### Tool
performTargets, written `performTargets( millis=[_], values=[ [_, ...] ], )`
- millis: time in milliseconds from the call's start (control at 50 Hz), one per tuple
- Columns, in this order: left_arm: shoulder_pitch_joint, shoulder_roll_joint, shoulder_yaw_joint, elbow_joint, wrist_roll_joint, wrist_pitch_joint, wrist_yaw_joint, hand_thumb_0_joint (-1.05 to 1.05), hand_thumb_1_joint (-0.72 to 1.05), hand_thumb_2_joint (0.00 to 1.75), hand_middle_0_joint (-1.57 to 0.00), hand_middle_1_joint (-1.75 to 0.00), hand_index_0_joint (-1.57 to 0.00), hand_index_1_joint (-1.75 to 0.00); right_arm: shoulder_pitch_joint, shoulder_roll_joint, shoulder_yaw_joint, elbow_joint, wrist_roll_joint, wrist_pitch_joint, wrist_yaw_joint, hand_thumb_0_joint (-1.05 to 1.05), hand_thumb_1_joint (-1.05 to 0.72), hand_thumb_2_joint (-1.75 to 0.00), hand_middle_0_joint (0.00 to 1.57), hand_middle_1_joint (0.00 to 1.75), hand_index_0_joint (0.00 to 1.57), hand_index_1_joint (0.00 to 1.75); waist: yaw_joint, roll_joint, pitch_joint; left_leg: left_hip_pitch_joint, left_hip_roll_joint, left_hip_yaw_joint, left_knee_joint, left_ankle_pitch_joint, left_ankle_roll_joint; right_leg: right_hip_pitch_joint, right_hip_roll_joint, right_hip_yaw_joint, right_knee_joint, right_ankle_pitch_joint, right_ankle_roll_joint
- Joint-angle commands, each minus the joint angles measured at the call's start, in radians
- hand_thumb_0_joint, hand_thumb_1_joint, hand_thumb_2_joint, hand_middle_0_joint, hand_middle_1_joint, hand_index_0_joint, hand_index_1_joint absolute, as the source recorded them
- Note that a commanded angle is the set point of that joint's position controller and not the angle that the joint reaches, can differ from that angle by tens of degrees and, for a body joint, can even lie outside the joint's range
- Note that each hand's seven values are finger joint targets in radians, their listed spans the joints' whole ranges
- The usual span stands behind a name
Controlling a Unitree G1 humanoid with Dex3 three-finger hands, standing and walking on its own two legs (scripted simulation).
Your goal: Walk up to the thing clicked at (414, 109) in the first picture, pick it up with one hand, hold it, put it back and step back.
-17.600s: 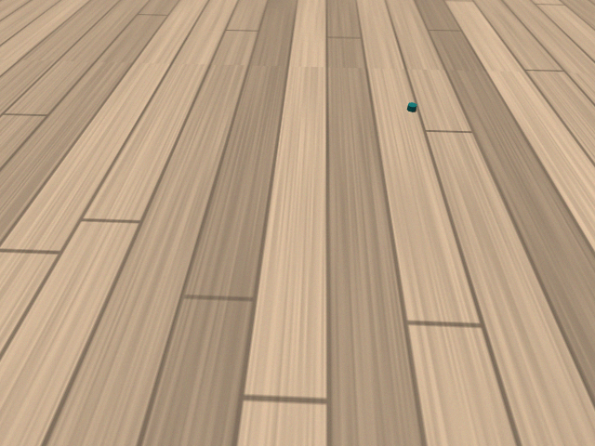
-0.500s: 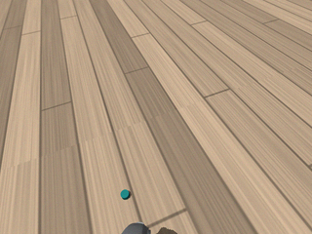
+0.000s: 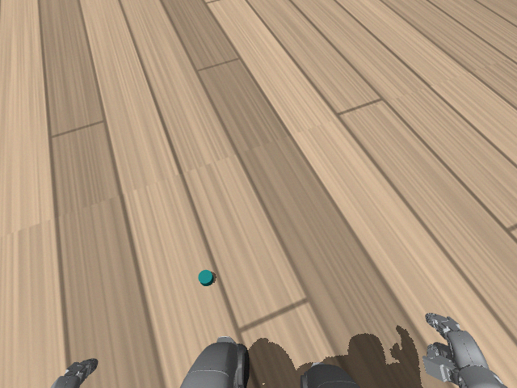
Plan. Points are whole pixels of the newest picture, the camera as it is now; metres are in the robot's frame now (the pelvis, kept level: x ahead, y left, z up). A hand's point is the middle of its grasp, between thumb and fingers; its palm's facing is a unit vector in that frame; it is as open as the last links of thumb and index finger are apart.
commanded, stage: walk up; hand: left
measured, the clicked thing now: (206, 278) +0.49 +0.26 -0.72
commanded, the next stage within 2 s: stand in 1.18 s
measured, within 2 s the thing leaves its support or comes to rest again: neither
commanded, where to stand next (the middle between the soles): +0.11 +0.01 m, yaw +2 degrees
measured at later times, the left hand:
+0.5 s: hand out of the picture -0.01 +0.27 -0.12, palm faces +0.07 -0.93 -0.36, open 7.4 cm
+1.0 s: hand out of the picture +0.04 +0.27 -0.11, palm faces +0.08 -0.94 -0.34, open 7.4 cm
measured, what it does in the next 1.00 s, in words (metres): steps on the spot: right foot, then left foot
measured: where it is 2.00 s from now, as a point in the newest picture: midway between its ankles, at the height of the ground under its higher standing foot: outside the picture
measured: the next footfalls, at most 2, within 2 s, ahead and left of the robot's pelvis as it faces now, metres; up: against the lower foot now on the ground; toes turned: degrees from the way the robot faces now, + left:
right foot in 0.02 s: +0.01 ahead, -0.12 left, +0.00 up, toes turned +4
left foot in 0.32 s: -0.02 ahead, +0.12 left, +0.00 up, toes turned +3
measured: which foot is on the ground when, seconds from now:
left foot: down 0.00-0.04, up 0.06-0.30, down 0.32-1.00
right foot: up 0.00-0.00, down 0.02-1.00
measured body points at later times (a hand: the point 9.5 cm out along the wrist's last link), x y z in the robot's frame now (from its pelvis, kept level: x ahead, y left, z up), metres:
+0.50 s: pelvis -0.05 -0.01 +0.02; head -0.04 +0.00 +0.47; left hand -0.01 +0.31 -0.10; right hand +0.04 -0.31 -0.10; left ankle -0.06 +0.12 -0.70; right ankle -0.03 -0.12 -0.70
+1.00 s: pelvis -0.04 +0.00 +0.04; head -0.03 +0.01 +0.49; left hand +0.04 +0.31 -0.08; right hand +0.08 -0.29 -0.08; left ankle -0.06 +0.12 -0.70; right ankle -0.03 -0.12 -0.70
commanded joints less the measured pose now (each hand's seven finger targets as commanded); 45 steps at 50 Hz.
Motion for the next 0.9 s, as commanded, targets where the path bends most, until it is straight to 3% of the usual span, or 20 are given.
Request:
performTargets(
  millis=[0, 20, 40, 80, 100, 160, 200, 240, 260, 280, 300, 320, 340, 400, 440, 460, 520, 620, 760, 880],
  values=[
    [0.180, 0.264, 0.105, -0.033, 0.050, -0.020, -0.005, 0.00, 0.90, 0.90, -0.20, -0.30, -0.20, -0.30, 0.086, -0.169, -0.056, -0.045, 0.011, -0.007, -0.016, 0.00, -0.90, -0.90, 0.20, 0.30, 0.20, 0.30, 0.022, -0.160, -0.226, -0.145, 0.052, -0.180, 0.081, -0.212, 0.044, 0.214, -0.194, 0.337, -0.476, 0.029, -0.104],
    [0.099, 0.380, 0.130, -0.072, 0.050, -0.019, -0.006, 0.00, 0.90, 0.90, -0.20, -0.30, -0.20, -0.30, 0.009, -0.188, -0.068, -0.060, 0.010, -0.016, -0.035, 0.00, -0.90, -0.90, 0.20, 0.30, 0.20, 0.30, 0.070, -0.296, -0.164, -0.152, -0.129, -0.128, 0.314, -0.462, -0.008, -0.005, -0.469, 0.597, -0.571, 0.252, -0.252],
    [0.052, 0.385, 0.124, -0.094, 0.047, -0.028, -0.003, 0.00, 0.90, 0.90, -0.20, -0.30, -0.20, -0.30, -0.004, -0.236, -0.083, -0.046, -0.002, -0.016, -0.046, 0.00, -0.90, -0.90, 0.20, 0.30, 0.20, 0.30, 0.061, -0.232, -0.125, -0.074, -0.084, -0.228, 0.477, -0.462, -0.016, -0.122, -0.515, 0.649, -0.575, 0.354, -0.332],
    [-0.035, 0.249, 0.089, -0.092, 0.034, -0.037, 0.002, 0.00, 0.90, 0.90, -0.20, -0.30, -0.20, -0.30, 0.088, -0.207, -0.081, 0.013, 0.015, -0.024, -0.029, 0.00, -0.90, -0.90, 0.20, 0.30, 0.20, 0.30, -0.021, -0.062, -0.112, -0.046, -0.133, -0.221, 0.582, -0.330, -0.013, -0.069, -0.304, 0.288, -0.436, 0.593, -0.229],
    [-0.060, 0.249, 0.099, -0.100, 0.043, -0.038, 0.000, 0.00, 0.90, 0.90, -0.20, -0.30, -0.20, -0.30, 0.136, -0.201, -0.077, 0.020, 0.019, -0.030, -0.026, 0.00, -0.90, -0.90, 0.20, 0.30, 0.20, 0.30, -0.036, -0.113, -0.146, -0.017, -0.129, -0.168, 0.584, -0.285, -0.014, -0.047, -0.275, 0.234, -0.428, 0.525, -0.205],
    [0.010, 0.209, 0.093, -0.097, 0.055, -0.044, -0.007, 0.00, 0.90, 0.90, -0.20, -0.30, -0.20, -0.30, 0.154, -0.208, -0.065, 0.043, 0.009, -0.054, -0.018, 0.00, -0.90, -0.90, 0.20, 0.30, 0.20, 0.30, 0.036, -0.145, -0.230, -0.030, -0.087, -0.101, 0.346, -0.290, -0.030, 0.205, -0.214, 0.197, -0.425, 0.255, -0.169],
    [0.067, 0.237, 0.099, -0.076, 0.059, -0.043, -0.011, 0.00, 0.90, 0.90, -0.20, -0.30, -0.20, -0.30, 0.115, -0.197, -0.056, 0.043, 0.003, -0.067, -0.014, 0.00, -0.90, -0.90, 0.20, 0.30, 0.20, 0.30, 0.074, -0.191, -0.236, -0.005, -0.037, -0.062, 0.107, -0.328, -0.029, 0.292, -0.240, 0.226, -0.440, 0.106, -0.181],
    [0.081, 0.240, 0.092, -0.065, 0.043, -0.035, -0.021, 0.00, 0.90, 0.90, -0.20, -0.30, -0.20, -0.30, 0.124, -0.183, -0.049, 0.067, -0.005, -0.084, -0.011, 0.00, -0.90, -0.90, 0.20, 0.30, 0.20, 0.30, 0.065, -0.205, -0.217, 0.139, -0.043, -0.015, -0.113, -0.327, -0.025, 0.218, -0.236, 0.209, -0.417, 0.146, -0.173],
    [0.059, 0.246, 0.084, -0.065, 0.033, -0.028, -0.027, 0.00, 0.90, 0.90, -0.20, -0.30, -0.20, -0.30, 0.166, -0.167, -0.048, 0.091, -0.008, -0.094, -0.015, 0.00, -0.90, -0.90, 0.20, 0.30, 0.20, 0.30, 0.026, -0.193, -0.213, 0.254, -0.048, 0.002, -0.268, -0.223, -0.011, 0.152, -0.233, 0.187, -0.376, 0.185, -0.155],
    [0.068, 0.215, 0.066, -0.062, 0.028, -0.024, -0.032, 0.00, 0.90, 0.90, -0.20, -0.30, -0.20, -0.30, 0.184, -0.173, -0.051, 0.110, -0.014, -0.106, -0.020, 0.00, -0.90, -0.90, 0.20, 0.30, 0.20, 0.30, 0.011, -0.135, -0.207, 0.389, -0.037, -0.042, -0.349, -0.119, 0.006, 0.050, -0.207, 0.154, -0.313, 0.222, -0.112],
    [0.069, 0.164, 0.050, -0.060, 0.021, -0.025, -0.032, 0.00, 0.90, 0.90, -0.20, -0.30, -0.20, -0.30, 0.208, -0.197, -0.058, 0.117, -0.026, -0.118, -0.025, 0.00, -0.90, -0.90, 0.20, 0.30, 0.20, 0.30, -0.002, -0.048, -0.246, 0.505, 0.063, -0.234, -0.376, -0.153, 0.045, -0.056, -0.170, 0.110, -0.213, 0.243, -0.064],
    [0.066, 0.124, 0.041, -0.054, 0.005, -0.024, -0.039, 0.00, 0.90, 0.90, -0.20, -0.30, -0.20, -0.30, 0.156, -0.288, -0.063, 0.099, -0.032, -0.125, -0.025, 0.00, -0.90, -0.90, 0.20, 0.30, 0.20, 0.30, 0.012, 0.109, -0.220, 0.432, 0.290, -0.568, -0.417, -0.299, 0.159, -0.173, -0.041, 0.025, -0.159, 0.046, 0.009],
    [-0.002, 0.224, 0.069, -0.030, 0.020, -0.027, -0.026, 0.00, 0.90, 0.90, -0.20, -0.30, -0.20, -0.30, 0.146, -0.334, -0.074, 0.100, -0.018, -0.122, -0.018, 0.00, -0.90, -0.90, 0.20, 0.30, 0.20, 0.30, -0.033, 0.065, -0.160, 0.223, 0.355, -0.590, -0.425, -0.342, 0.249, -0.051, -0.073, 0.053, -0.068, -0.093, 0.004],
    [0.026, 0.183, 0.058, 0.010, 0.003, -0.043, -0.035, 0.00, 0.90, 0.90, -0.20, -0.30, -0.20, -0.30, 0.091, -0.250, -0.038, 0.113, -0.016, -0.130, -0.020, 0.00, -0.90, -0.90, 0.20, 0.30, 0.20, 0.30, 0.012, 0.084, -0.155, 0.256, 0.224, -0.354, -0.347, -0.094, 0.167, 0.010, -0.070, 0.052, -0.185, 0.036, -0.009],
    [0.077, 0.178, 0.055, 0.057, 0.009, -0.060, -0.035, 0.00, 0.90, 0.90, -0.20, -0.30, -0.20, -0.30, 0.068, -0.242, -0.031, 0.126, -0.007, -0.117, -0.009, 0.00, -0.90, -0.90, 0.20, 0.30, 0.20, 0.30, 0.033, 0.112, -0.180, 0.176, 0.154, -0.238, -0.290, -0.080, 0.101, 0.184, -0.031, -0.003, -0.394, 0.162, -0.015],
    [0.079, 0.188, 0.056, 0.070, 0.015, -0.066, -0.030, 0.00, 0.90, 0.90, -0.20, -0.30, -0.20, -0.30, 0.081, -0.214, -0.021, 0.130, 0.000, -0.108, -0.005, 0.00, -0.90, -0.90, 0.20, 0.30, 0.20, 0.30, 0.035, 0.090, -0.195, 0.146, 0.131, -0.206, -0.260, -0.079, 0.067, 0.256, -0.040, 0.039, -0.444, 0.211, -0.026],
    [0.008, 0.263, 0.057, 0.073, 0.020, -0.073, -0.034, 0.00, 0.90, 0.90, -0.20, -0.30, -0.20, -0.30, 0.114, -0.186, -0.018, 0.168, 0.000, -0.096, -0.003, 0.00, -0.90, -0.90, 0.20, 0.30, 0.20, 0.30, -0.009, -0.069, -0.148, 0.193, 0.000, -0.096, -0.148, -0.290, 0.019, 0.091, -0.231, 0.318, -0.579, -0.091, -0.126],
    [-0.062, 0.195, 0.027, 0.107, 0.008, -0.073, -0.039, 0.00, 0.90, 0.90, -0.20, -0.30, -0.20, -0.30, 0.092, -0.198, -0.016, 0.207, -0.003, -0.116, 0.003, 0.00, -0.90, -0.90, 0.20, 0.30, 0.20, 0.30, -0.016, -0.080, -0.124, 0.288, 0.072, -0.200, -0.319, -0.194, 0.051, 0.022, -0.118, 0.141, -0.546, 0.066, -0.038],
    [-0.076, 0.190, 0.021, 0.169, -0.002, -0.085, -0.029, 0.00, 0.90, 0.90, -0.20, -0.30, -0.20, -0.30, 0.067, -0.193, -0.007, 0.257, 0.006, -0.122, -0.007, 0.00, -0.90, -0.90, 0.20, 0.30, 0.20, 0.30, -0.005, -0.040, -0.273, 0.338, 0.090, -0.145, -0.311, 0.193, 0.032, 0.269, -0.133, 0.086, -0.494, 0.504, -0.030],
    [-0.119, 0.182, 0.011, 0.206, -0.004, -0.071, -0.026, 0.00, 0.90, 0.90, -0.20, -0.30, -0.20, -0.30, 0.032, -0.194, -0.009, 0.288, 0.004, -0.112, -0.011, 0.00, -0.90, -0.90, 0.20, 0.30, 0.20, 0.30, -0.003, -0.017, -0.260, 0.355, 0.107, -0.154, -0.356, 0.197, 0.037, 0.269, -0.124, 0.062, -0.503, 0.470, -0.017]
  ],
)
